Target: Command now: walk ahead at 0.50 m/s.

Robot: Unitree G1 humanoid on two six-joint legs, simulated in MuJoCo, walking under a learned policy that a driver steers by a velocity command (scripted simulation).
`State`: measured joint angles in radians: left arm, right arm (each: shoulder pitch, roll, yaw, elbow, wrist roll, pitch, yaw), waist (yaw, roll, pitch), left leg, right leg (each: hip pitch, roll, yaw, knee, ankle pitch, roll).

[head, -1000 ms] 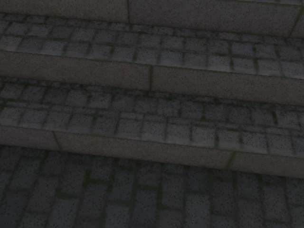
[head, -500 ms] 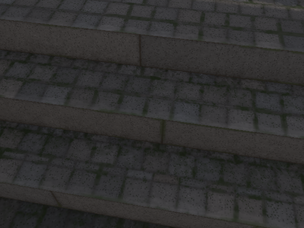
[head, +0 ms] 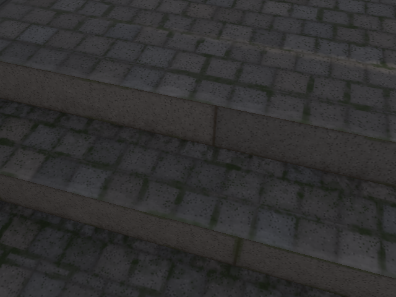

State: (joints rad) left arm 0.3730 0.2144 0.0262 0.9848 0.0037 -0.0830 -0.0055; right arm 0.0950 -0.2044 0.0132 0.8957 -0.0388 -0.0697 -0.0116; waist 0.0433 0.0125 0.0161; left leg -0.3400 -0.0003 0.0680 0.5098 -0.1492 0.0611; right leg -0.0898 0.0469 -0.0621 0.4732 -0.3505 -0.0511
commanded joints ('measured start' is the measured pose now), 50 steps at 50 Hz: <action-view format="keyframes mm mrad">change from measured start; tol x64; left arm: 1 -38 22 -4 -98 -5 -9 8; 22 -569 -127 -122 -515 27 94 28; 50 239 4 -71 144 90 -16 -129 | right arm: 1 362 -249 -64 63 -20 -18 -17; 50 -423 43 61 -332 -35 129 113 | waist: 1 -113 231 -138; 50 -81 -175 -100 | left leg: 1 483 349 -439 -178 525 99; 18 135 232 -270 -407 -362 132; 26 338 237 6 115 1665 134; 28 -235 -115 -117 867 50 34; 43 -1472 -43 -255 1755 29 261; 50 -775 31 129 1021 -154 194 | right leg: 1 -392 -18 -19 646 -84 -19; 15 -1403 -75 70 1841 -183 -58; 25 -303 21 -157 845 -117 -97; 28 72 -347 980 -148 -230 -248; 50 -112 -279 51 -422 929 -210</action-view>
